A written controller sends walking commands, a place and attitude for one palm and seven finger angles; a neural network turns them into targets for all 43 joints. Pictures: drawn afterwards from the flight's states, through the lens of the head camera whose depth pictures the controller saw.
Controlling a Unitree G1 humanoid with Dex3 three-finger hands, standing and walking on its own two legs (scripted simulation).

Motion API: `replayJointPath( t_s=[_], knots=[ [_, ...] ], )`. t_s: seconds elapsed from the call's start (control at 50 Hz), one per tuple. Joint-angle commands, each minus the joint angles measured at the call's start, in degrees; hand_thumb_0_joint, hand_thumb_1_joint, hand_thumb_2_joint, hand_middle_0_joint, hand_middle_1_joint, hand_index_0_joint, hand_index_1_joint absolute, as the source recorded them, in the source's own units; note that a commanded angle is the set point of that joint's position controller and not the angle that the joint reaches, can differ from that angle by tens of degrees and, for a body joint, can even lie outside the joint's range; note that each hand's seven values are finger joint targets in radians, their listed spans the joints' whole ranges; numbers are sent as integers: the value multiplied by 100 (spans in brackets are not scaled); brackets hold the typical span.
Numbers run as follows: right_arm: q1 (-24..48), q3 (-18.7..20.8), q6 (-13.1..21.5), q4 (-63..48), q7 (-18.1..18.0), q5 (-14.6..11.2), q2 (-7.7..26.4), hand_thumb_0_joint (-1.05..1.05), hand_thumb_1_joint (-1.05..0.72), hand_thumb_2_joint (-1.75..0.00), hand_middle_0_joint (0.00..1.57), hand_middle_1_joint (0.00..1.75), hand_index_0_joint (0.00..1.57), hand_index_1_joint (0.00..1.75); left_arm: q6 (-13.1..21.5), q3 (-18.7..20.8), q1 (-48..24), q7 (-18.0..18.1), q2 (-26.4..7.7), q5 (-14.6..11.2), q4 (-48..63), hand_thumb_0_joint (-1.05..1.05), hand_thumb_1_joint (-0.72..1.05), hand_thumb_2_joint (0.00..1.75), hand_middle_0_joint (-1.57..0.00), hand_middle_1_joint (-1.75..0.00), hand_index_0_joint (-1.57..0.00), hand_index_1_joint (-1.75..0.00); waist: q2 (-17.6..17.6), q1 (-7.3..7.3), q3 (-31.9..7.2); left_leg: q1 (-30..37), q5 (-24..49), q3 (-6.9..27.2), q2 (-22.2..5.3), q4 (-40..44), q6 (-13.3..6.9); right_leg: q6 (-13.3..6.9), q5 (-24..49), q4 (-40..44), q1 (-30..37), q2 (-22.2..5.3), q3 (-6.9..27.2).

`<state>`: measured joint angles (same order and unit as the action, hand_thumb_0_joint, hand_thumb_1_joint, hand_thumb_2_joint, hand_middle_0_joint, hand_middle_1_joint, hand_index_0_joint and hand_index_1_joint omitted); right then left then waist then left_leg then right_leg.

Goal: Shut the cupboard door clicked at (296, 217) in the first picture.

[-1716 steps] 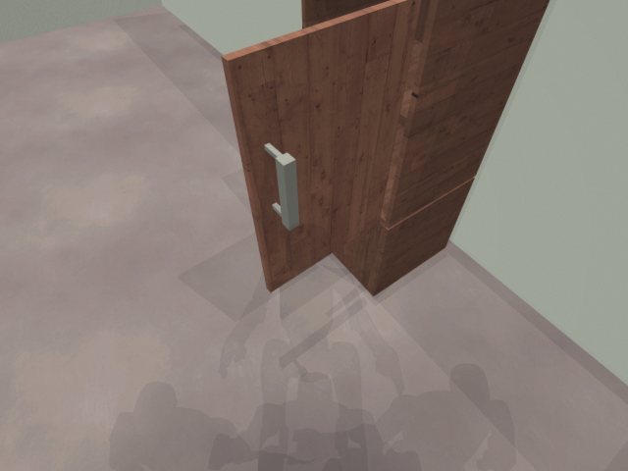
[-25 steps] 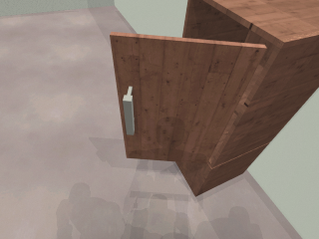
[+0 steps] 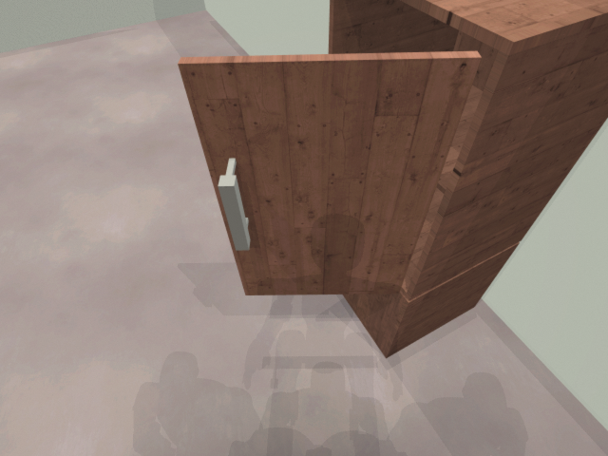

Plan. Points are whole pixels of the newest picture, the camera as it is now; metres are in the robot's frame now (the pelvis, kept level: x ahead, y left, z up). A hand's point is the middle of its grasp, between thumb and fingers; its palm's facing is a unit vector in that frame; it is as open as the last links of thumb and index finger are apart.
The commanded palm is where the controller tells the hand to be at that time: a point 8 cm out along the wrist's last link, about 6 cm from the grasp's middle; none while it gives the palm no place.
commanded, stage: look again from close up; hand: left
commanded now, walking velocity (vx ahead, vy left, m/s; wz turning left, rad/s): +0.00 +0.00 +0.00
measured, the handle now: (237, 206) +0.49 +0.14 +0.02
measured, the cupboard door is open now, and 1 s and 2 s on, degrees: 62 62 62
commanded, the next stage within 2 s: shuffle to correct the standing spot in 0.32 s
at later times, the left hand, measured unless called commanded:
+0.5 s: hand out of the picture +0.00 +0.15 -0.17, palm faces -0.01 -0.98 -0.21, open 7.4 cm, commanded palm none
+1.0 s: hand out of the picture +0.02 +0.13 -0.19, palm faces +0.05 -0.98 -0.19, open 7.4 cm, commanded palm none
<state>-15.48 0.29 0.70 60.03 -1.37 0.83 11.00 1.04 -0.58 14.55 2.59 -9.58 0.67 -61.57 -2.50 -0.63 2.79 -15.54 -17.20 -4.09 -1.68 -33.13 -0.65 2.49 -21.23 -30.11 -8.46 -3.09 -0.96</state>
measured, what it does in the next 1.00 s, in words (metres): shifts its weight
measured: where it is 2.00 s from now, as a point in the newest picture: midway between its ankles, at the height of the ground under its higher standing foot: outside the picture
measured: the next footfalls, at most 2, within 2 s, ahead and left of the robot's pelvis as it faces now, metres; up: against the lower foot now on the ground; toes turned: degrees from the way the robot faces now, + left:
right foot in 1.28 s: +0.10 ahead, -0.18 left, +0.00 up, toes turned -2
left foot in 1.44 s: +0.11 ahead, +0.04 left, +0.00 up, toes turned +3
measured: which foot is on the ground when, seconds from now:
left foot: down 0.00-1.00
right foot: down 0.00-1.00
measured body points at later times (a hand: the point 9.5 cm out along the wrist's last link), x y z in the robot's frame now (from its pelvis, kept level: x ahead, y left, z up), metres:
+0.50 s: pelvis -0.01 -0.02 +0.00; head +0.01 -0.03 +0.45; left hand +0.00 +0.21 -0.15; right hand +0.00 -0.26 -0.16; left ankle +0.00 +0.11 -0.73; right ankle -0.06 -0.15 -0.73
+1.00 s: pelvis +0.06 -0.04 -0.01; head +0.10 -0.03 +0.44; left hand +0.02 +0.19 -0.17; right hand +0.10 -0.27 -0.16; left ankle +0.05 +0.07 -0.73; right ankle -0.05 -0.15 -0.72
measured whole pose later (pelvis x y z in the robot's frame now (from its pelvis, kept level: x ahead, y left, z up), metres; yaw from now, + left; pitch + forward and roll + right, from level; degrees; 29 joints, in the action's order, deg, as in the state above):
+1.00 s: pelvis +0.06 -0.04 -0.01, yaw +0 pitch +1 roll +0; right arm -11.4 1.3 0.2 61.4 -2.5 0.1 9.6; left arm 1.1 0.9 19.8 2.4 -9.0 1.0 -61.7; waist 1.0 1.5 4.2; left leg -17.9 -17.9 -4.5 -2.6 -37.4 -0.5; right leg -1.2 -25.2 -39.9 -9.6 0.2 -2.3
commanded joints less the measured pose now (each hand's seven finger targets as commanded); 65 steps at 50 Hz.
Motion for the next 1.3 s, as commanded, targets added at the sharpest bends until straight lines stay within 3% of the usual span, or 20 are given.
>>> replayJointPath(
  t_s=[0.0,0.14,0.4,0.5,0.6,0.74,0.78,0.8,0.84,0.88,0.92,0.94,0.96,0.98,1.0,1.06,1.22,1.24,1.26,1.28],
  knots=[
    [-156,94,76,-320,10,2,538,0,-90,-90,20,30,20,30,30,109,354,19,-645,6,244,0,90,90,-20,-30,-20,-30,338,37,-77,364,1525,470,-438,580,-144,-409,1059,332,-477,-172,179],
    [-176,73,29,-210,59,9,492,0,-90,-90,20,30,20,30,-13,91,280,-26,-777,6,268,0,90,90,-20,-30,-20,-30,580,26,389,228,410,389,-320,932,-84,-409,29,703,-929,-199,358],
    [-102,60,108,13,9,-19,530,0,-90,-90,20,30,20,30,57,119,420,-43,-864,7,161,0,90,90,-20,-30,-20,-30,403,90,-157,582,1309,286,-416,837,-50,-403,1484,653,-511,-280,394],
    [-171,83,29,75,38,45,433,0,-90,-90,20,30,20,30,-46,149,569,-101,-735,42,53,0,90,90,-20,-30,-20,-30,353,54,252,253,-124,192,-373,707,-71,-510,-528,796,-872,-163,421],
    [-274,140,41,23,25,72,462,0,-90,-90,20,30,20,30,-66,221,680,-164,-716,60,88,0,90,90,-20,-30,-20,-30,239,34,512,38,-215,257,-504,539,-156,-604,-599,575,-1060,-72,313],
    [-538,231,125,104,-95,69,681,0,-90,-90,20,30,20,30,-13,299,986,-174,-538,68,110,0,90,90,-20,-30,-20,-30,-322,44,-84,394,1862,644,-1037,140,-447,-570,767,-477,-831,165,-164],
    [-305,193,121,41,-125,33,515,0,-90,-90,20,30,20,30,28,340,1219,-127,-603,60,47,0,90,90,-20,-30,-20,-30,9,196,-192,85,2600,116,-687,-479,-228,-573,2438,-191,-259,-98,194],
    [-139,157,120,-43,-126,8,355,0,-90,-90,20,30,20,30,57,392,1447,-81,-767,59,-43,0,90,90,-20,-30,-20,-30,608,283,-299,-418,2155,-177,-398,-923,-55,-602,4147,-74,348,-375,532],
    [456,96,75,-286,-116,-55,146,0,-90,-90,20,30,20,30,106,377,1775,7,-836,56,-251,0,90,90,-20,-30,-20,-30,1482,495,-112,-1487,-1015,-186,-80,-1393,96,-843,7382,-6,1160,-997,1016],
    [588,136,84,-335,-118,-92,186,0,-90,-90,20,30,20,30,110,341,1666,66,-867,133,-168,0,90,90,-20,-30,-20,-30,1429,458,-54,-1707,-1405,-127,-26,-1293,55,-1004,8014,-186,1383,-1121,971],
    [274,229,83,-251,-130,-111,393,0,-90,-90,20,30,20,30,88,354,1052,75,-1052,99,106,0,90,90,-20,-30,-20,-30,1157,71,-223,-730,-306,-178,111,-49,-9,-918,7522,-660,843,-838,666],
    [-214,283,96,-93,-136,-81,493,0,-90,-90,20,30,20,30,58,360,714,71,-1082,30,282,0,90,90,-20,-30,-20,-30,837,-195,-458,484,1820,-185,98,448,-92,-684,6822,-1101,115,-530,395],
    [-837,347,103,92,-162,-37,643,0,-90,-90,20,30,20,30,38,337,493,76,-850,-32,460,0,90,90,-20,-30,-20,-30,161,-447,-812,1930,4446,391,-593,184,-409,-414,4997,-1816,-1028,-96,34],
    [-1377,362,93,220,-163,-13,779,0,-90,-90,20,30,20,30,51,277,299,102,-543,-129,584,0,90,90,-20,-30,-20,-30,-1015,-579,-1024,2363,6995,1482,-1755,540,-1156,-225,198,-3070,-1792,360,-135],
    [-1106,302,66,139,-146,-36,709,0,-90,-90,20,30,20,30,11,300,212,128,-486,-78,671,0,90,90,-20,-30,-20,-30,-910,-417,-845,1995,7541,1415,-1957,698,-1492,-270,-1484,-3552,-1845,346,370],
    [84,210,50,-229,-179,44,445,0,-90,-90,20,30,20,30,-165,341,284,78,-314,3,625,0,90,90,-20,-30,-20,-30,-813,83,148,712,5473,785,-1594,908,-1118,-284,-1117,-2886,-1779,-21,379],
    [416,389,-65,-633,-47,55,717,0,-90,-90,20,30,20,30,-148,380,803,-66,-374,98,636,0,90,90,-20,-30,-20,-30,-187,348,-532,-100,2063,467,-990,398,-487,-167,1263,-150,-123,97,-244],
    [899,473,76,-851,-26,-154,930,0,-90,-90,20,30,20,30,-37,376,1163,93,-711,62,481,0,90,90,-20,-30,-20,-30,887,614,-1334,538,1888,169,-881,-770,-26,-163,3237,782,-68,-506,571],
    [250,353,75,-1099,-2,-71,479,0,-90,-90,20,30,20,30,53,502,760,82,-1264,151,754,0,90,90,-20,-30,-20,-30,1835,184,-1334,-716,-135,-122,194,-1648,237,-556,7027,305,1258,-1404,1430],
    [60,330,-17,-1068,14,-81,206,0,-90,-90,20,30,20,30,72,443,511,27,-1171,86,997,0,90,90,-20,-30,-20,-30,1557,43,-1523,-874,-1006,348,14,-1728,189,-1074,6661,87,1017,-1686,1366]
  ],
)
